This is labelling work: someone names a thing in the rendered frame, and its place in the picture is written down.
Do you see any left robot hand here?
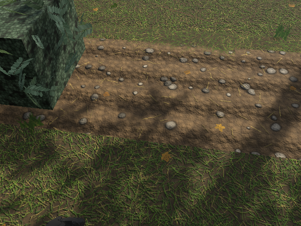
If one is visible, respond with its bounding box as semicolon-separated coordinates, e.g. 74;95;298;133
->
45;216;86;226

